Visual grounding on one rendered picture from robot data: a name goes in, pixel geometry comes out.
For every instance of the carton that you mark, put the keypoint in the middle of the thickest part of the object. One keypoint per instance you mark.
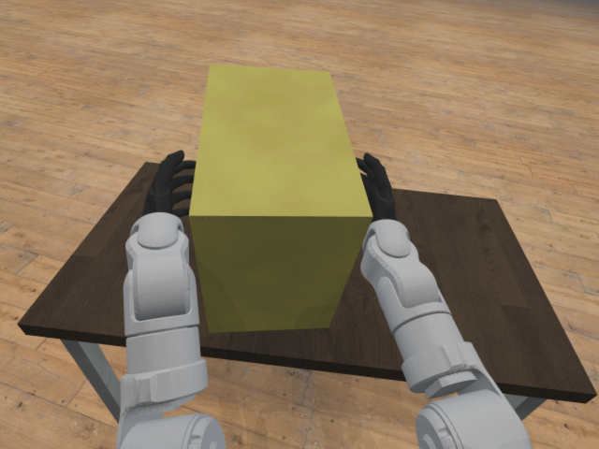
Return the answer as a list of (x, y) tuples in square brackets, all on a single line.
[(278, 210)]

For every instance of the right robot forearm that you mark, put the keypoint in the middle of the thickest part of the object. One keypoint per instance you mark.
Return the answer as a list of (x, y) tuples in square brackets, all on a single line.
[(436, 359)]

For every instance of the right robot upper arm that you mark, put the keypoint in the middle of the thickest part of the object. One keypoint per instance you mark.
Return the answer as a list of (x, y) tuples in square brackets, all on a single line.
[(476, 420)]

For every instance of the table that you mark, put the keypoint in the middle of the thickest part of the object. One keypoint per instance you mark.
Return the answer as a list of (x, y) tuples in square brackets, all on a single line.
[(485, 278)]

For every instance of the robot left hand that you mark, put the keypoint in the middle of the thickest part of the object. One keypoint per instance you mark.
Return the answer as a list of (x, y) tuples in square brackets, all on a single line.
[(160, 197)]

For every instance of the left robot upper arm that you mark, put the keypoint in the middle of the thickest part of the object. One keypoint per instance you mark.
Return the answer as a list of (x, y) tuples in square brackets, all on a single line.
[(191, 431)]

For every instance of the robot right hand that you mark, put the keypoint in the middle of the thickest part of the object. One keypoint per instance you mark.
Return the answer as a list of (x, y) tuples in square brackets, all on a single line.
[(378, 188)]

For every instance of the left robot forearm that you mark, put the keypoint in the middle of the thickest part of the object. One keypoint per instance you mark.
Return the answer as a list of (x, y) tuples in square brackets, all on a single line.
[(164, 365)]

